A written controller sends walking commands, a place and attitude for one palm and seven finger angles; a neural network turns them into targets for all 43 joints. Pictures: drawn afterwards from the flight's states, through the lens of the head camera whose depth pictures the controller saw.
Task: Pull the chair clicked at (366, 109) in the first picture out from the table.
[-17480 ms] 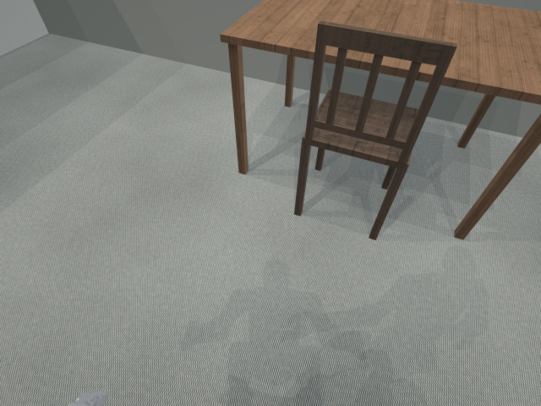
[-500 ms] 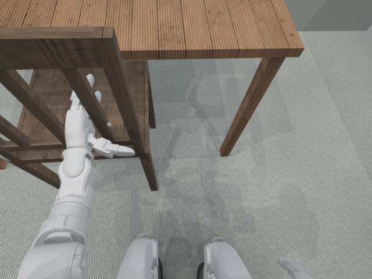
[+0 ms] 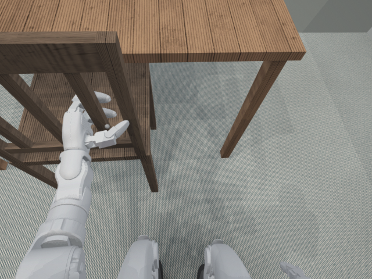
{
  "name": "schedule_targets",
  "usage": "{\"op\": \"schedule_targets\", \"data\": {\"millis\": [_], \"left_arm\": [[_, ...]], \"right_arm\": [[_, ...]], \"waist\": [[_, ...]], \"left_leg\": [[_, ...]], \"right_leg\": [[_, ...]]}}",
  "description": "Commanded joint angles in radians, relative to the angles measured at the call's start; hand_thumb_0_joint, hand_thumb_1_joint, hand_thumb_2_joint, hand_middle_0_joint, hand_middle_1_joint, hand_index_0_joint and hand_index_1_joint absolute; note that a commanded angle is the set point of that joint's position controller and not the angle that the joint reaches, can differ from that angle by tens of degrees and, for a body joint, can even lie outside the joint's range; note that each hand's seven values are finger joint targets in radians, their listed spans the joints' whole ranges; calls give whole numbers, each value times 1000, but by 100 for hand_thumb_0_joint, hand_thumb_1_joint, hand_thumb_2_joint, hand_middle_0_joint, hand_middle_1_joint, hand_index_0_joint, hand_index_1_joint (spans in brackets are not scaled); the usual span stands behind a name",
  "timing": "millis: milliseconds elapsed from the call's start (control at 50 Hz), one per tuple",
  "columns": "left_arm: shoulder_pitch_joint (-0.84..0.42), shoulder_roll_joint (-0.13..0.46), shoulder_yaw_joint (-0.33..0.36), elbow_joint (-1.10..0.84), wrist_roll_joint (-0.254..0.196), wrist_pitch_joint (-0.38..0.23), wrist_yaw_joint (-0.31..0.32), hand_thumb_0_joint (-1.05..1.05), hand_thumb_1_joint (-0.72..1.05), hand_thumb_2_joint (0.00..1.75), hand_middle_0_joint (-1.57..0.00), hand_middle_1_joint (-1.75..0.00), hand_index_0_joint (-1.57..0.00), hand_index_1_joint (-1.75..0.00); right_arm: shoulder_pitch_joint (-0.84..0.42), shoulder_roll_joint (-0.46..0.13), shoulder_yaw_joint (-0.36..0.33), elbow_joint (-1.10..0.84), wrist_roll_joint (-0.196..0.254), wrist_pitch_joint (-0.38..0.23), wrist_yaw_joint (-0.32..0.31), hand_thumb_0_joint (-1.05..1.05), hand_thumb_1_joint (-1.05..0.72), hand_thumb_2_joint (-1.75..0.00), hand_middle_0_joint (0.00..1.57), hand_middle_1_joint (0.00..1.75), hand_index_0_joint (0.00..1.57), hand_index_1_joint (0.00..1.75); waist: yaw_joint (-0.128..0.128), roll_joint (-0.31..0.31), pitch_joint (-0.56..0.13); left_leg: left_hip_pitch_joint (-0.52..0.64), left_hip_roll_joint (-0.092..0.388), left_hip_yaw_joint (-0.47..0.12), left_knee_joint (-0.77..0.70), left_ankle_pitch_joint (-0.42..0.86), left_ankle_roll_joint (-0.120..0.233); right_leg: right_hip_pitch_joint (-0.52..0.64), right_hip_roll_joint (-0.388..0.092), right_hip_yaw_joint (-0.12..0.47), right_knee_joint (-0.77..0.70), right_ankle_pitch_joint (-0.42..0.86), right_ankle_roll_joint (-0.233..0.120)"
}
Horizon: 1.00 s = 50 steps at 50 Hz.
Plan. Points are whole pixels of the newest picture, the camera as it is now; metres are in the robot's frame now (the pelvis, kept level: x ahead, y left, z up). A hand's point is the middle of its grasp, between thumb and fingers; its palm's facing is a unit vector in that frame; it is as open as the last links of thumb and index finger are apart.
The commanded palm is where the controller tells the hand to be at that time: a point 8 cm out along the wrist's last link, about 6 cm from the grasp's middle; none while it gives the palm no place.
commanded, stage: hook a spindle and tug to test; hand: left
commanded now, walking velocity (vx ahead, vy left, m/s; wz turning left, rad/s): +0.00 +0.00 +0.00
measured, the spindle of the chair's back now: (43, 115) +0.45 +0.30 +0.03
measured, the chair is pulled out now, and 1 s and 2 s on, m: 0.00 0.04 0.15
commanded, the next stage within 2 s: step backward, pulling the chair out in 0.78 s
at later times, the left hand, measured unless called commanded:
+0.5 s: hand (110, 137) +0.40 +0.16 +0.02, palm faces +0.08 -1.00 -0.01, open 5.8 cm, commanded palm +0.36 +0.20 +0.02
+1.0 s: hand (109, 143) +0.38 +0.16 +0.03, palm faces +0.09 -0.99 -0.13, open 5.8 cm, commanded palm +0.35 +0.21 +0.03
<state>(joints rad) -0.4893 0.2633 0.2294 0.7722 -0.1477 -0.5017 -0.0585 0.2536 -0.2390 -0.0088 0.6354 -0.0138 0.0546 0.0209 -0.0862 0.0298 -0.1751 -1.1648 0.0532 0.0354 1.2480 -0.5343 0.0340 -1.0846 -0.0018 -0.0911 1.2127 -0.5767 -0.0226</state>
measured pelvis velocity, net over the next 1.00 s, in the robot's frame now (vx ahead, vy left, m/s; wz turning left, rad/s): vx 0.01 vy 0.00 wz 0.01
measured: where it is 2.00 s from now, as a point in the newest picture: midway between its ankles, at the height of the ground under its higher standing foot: outside the picture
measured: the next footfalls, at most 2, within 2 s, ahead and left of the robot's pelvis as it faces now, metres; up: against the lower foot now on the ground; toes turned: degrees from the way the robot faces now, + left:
none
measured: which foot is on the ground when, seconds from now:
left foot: down 0.00-1.00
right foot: down 0.00-1.00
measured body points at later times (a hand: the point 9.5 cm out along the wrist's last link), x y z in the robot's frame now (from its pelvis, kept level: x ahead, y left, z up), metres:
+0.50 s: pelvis +0.01 +0.01 +0.01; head +0.13 +0.02 +0.44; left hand +0.39 +0.21 +0.02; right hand +0.12 -0.24 -0.12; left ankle +0.02 +0.10 -0.63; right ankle -0.01 -0.11 -0.63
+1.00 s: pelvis +0.01 +0.00 +0.04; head +0.12 +0.01 +0.47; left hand +0.37 +0.21 +0.04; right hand +0.12 -0.24 -0.09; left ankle +0.02 +0.10 -0.63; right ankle -0.01 -0.11 -0.63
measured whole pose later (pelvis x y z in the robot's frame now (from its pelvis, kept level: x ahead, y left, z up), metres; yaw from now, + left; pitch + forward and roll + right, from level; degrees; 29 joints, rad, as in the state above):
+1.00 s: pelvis +0.01 +0.00 +0.04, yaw +1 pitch +18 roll -1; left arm -0.27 0.22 0.10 0.54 -0.08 -0.28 0.07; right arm 0.22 -0.21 0.01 0.57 0.04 0.14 -0.05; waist -0.07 0.02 -0.08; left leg -0.89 0.03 0.05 1.06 -0.49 0.03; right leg -0.82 -0.01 -0.07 1.04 -0.53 -0.02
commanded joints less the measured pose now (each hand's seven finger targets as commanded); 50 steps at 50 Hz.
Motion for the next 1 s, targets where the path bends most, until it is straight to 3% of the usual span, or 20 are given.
{"op": "schedule_targets", "data": {"millis": [0,40,60,100,140,160,280,380,420,480,500,640,680,820,860,880,900,920,960,980], "left_arm": [[-282,68,-52,-216,16,-79,-26,0,73,83,-50,-145,-50,-145],[-277,48,-66,-241,16,-82,-23,0,84,88,-50,-145,-50,-145],[-269,40,-67,-249,8,-78,-20,0,90,90,-50,-145,-50,-145],[-229,65,-46,-246,11,-76,-9,0,90,90,-50,-145,-50,-145],[-211,20,-80,-289,6,-77,-4,0,90,90,-50,-145,-50,-145],[-178,30,-71,-294,5,-75,0,0,90,90,-50,-145,-50,-145],[-68,0,-108,-377,14,-78,22,0,90,90,-50,-145,-50,-145],[-71,10,-111,-386,31,-85,23,0,90,90,-50,-145,-50,-145],[-41,31,-87,-388,32,-88,21,0,90,90,-50,-145,-50,-145],[-37,21,-93,-399,18,-80,10,0,90,90,-50,-145,-50,-145],[-12,40,-75,-392,17,-77,9,0,90,90,-50,-145,-50,-145],[66,19,-93,-453,1,-63,3,0,90,90,-50,-145,-50,-145],[76,18,-93,-454,-2,-60,3,0,90,90,-50,-145,-50,-145],[66,52,-57,-455,-3,-75,2,0,90,90,-50,-145,-50,-145],[-5,22,-90,-435,-3,-74,-1,0,90,90,-50,-145,-50,-145],[-163,344,30,-624,105,50,98,0,90,90,-50,-145,-50,-145],[-160,299,5,-653,105,114,140,0,90,90,-50,-145,-50,-145],[-33,221,-37,-539,112,181,161,0,90,90,-50,-145,-50,-145],[73,97,-146,-327,122,278,174,0,90,90,-50,-145,-50,-145],[40,84,-168,-276,125,298,179,0,90,90,-50,-145,-50,-145]], "right_arm": [[94,-159,-59,-81,2,-28,-13,0,-90,-90,20,30,20,30],[94,-155,-60,-82,2,-28,-10,0,-90,-90,20,30,20,30],[93,-155,-61,-82,2,-28,-9,0,-90,-90,20,30,20,30],[95,-161,-62,-87,2,-27,-9,0,-90,-90,20,30,20,30],[88,-151,-62,-93,3,-25,-4,0,-90,-90,20,30,20,30],[88,-153,-64,-96,5,-24,-3,0,-90,-90,20,30,20,30],[72,-146,-62,-117,5,-21,5,0,-90,-90,20,30,20,30],[60,-145,-60,-116,1,-20,2,0,-90,-90,20,30,20,30],[62,-147,-61,-120,0,-19,-1,0,-90,-90,20,30,20,30],[49,-143,-60,-124,3,-20,-3,0,-90,-90,20,30,20,30],[50,-148,-60,-126,3,-20,-6,0,-90,-90,20,30,20,30],[33,-140,-58,-146,8,-24,-6,0,-90,-90,20,30,20,30],[27,-140,-57,-148,8,-25,-7,0,-90,-90,20,30,20,30],[19,-141,-55,-143,6,-36,-15,0,-90,-90,20,30,20,30],[16,-137,-53,-130,6,-41,-18,0,-90,-90,20,30,20,30],[74,-131,-46,-212,59,32,-54,0,-90,-90,20,30,20,30],[94,-121,-44,-243,64,45,-83,0,-90,-90,20,30,20,30],[62,-119,-34,-224,66,58,-99,0,-90,-90,20,30,20,30],[52,-113,-19,-186,72,90,-118,0,-90,-90,20,30,20,30],[49,-121,-13,-172,72,99,-127,0,-90,-90,20,30,20,30]], "waist": [[-32,61,-455],[-26,93,-474],[-28,73,-472],[-17,59,-478],[-13,88,-485],[-9,56,-484],[5,44,-467],[-4,50,-429],[10,53,-441],[4,36,-430],[12,34,-431],[27,48,-448],[21,10,-430],[24,25,-416],[-1,21,-395],[56,66,-672],[35,104,-622],[33,113,-534],[17,-25,-344],[10,-50,-263]], "left_leg": [[472,-23,-95,-118,458,-22],[513,-19,-99,-119,498,-28],[510,-19,-97,-119,495,-26],[508,-18,-104,-122,510,-27],[537,-17,-101,-127,541,-30],[533,-15,-102,-131,536,-31],[532,-17,-98,-147,548,-30],[503,-18,-94,-139,505,-30],[512,-18,-97,-140,537,-32],[495,-20,-90,-136,509,-30],[488,-21,-90,-134,519,-28],[501,-22,-84,-140,548,-30],[468,-25,-80,-139,510,-26],[436,-30,-71,-127,474,-24],[416,-32,-69,-116,441,-21],[697,-16,-37,-311,416,4],[736,-30,-30,-348,446,6],[730,-24,-36,-376,486,3],[646,-3,-47,-431,415,8],[634,8,-56,-472,409,11]], "right_leg": [[116,32,43,-132,403,-6],[104,31,39,-128,411,-7],[113,32,38,-134,416,-5],[120,33,37,-128,421,-7],[122,32,33,-131,434,-6],[134,32,31,-133,433,-6],[171,32,32,-141,453,-5],[151,30,36,-135,433,-5],[157,31,38,-127,448,-7],[171,30,39,-133,449,-5],[174,31,42,-130,456,-7],[204,27,43,-130,485,-5],[218,26,46,-136,479,-3],[213,25,56,-127,472,-3],[195,24,58,-129,455,0],[648,-51,184,-334,509,-5],[697,-49,168,-383,640,-2],[661,-59,151,-387,716,-2],[663,-84,153,-448,708,29],[673,-97,145,-471,726,35]]}}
